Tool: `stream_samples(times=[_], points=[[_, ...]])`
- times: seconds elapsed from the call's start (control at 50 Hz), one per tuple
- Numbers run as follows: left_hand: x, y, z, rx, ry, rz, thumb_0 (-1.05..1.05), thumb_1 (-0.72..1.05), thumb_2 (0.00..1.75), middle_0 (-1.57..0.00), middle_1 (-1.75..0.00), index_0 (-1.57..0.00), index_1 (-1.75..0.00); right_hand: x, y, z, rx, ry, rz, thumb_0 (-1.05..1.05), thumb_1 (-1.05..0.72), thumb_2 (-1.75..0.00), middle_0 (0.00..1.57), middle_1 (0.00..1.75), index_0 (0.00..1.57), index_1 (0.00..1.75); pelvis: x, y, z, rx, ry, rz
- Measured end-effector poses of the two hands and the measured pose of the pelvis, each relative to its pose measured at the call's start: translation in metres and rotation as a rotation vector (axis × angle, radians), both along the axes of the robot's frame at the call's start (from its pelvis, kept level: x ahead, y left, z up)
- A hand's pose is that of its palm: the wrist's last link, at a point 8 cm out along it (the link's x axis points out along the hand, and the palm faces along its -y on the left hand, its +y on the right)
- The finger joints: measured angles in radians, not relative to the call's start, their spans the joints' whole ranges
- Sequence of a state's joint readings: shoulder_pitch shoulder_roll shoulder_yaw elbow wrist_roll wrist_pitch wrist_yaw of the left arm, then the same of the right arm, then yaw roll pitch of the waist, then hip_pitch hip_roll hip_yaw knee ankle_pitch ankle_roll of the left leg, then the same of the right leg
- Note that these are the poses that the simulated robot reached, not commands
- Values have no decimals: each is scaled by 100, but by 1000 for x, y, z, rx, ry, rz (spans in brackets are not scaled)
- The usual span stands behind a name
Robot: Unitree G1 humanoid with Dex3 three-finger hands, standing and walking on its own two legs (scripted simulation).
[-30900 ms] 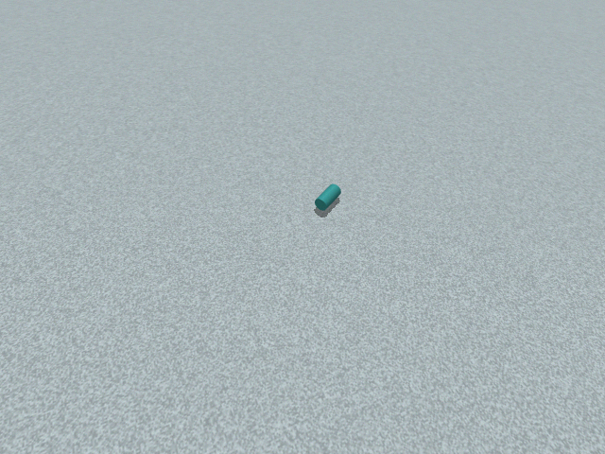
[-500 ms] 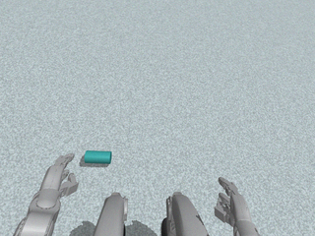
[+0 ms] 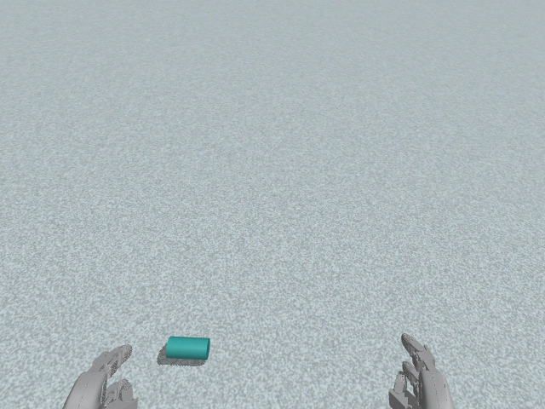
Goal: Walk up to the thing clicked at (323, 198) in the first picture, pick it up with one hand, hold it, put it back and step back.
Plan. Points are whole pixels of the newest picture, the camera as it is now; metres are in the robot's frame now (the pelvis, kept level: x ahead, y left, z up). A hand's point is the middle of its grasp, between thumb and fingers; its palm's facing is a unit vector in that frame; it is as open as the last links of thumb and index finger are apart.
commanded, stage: home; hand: left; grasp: from above
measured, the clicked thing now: (188, 347) +0.45 +0.24 -0.68
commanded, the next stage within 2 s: stand in 1.90 s
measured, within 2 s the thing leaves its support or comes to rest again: neither
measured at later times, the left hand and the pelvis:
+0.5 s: hand (138, 408) +0.16 +0.17 -0.05, palm faces +0.04 -0.98 -0.20, open 7.4 cm; pelvis +0.00 -0.01 +0.00, yaw +0 degrees
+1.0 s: hand out of the picture +0.16 +0.17 -0.05, palm faces +0.04 -0.98 -0.20, open 7.4 cm; pelvis +0.00 -0.01 +0.00, yaw +0 degrees
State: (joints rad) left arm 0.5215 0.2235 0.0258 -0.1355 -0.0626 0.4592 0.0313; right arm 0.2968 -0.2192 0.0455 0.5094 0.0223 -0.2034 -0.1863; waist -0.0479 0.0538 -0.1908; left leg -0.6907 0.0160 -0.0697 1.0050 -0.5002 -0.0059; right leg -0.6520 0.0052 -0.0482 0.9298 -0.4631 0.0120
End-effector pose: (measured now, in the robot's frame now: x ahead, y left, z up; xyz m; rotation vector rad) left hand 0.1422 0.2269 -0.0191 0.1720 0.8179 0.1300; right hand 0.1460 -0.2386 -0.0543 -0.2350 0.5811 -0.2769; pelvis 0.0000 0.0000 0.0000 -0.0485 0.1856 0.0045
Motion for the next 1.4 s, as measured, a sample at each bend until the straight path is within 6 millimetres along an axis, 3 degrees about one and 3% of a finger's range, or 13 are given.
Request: stream_samples(times=[0.18,0.6,1.4], points=[[-4,-2,-5,-9,12,9,1,90,90,-20,-30,-20,-30,15,1,6,-12,-40,49,1,-90,-90,21,30,21,30,-1,-4,0,4,-14,7],[1,-6,-4,-3,8,-9,1,90,90,-20,-30,-20,-30,-10,-8,-7,-8,28,6,1,-90,-90,21,30,21,30,-1,-6,0,7,-16,0],[4,-2,-3,-4,1,-13,1,90,90,-20,-30,-20,-30,-3,-3,-5,-11,15,10,1,-90,-90,21,30,21,30,1,-2,-2,3,-9,-2]])
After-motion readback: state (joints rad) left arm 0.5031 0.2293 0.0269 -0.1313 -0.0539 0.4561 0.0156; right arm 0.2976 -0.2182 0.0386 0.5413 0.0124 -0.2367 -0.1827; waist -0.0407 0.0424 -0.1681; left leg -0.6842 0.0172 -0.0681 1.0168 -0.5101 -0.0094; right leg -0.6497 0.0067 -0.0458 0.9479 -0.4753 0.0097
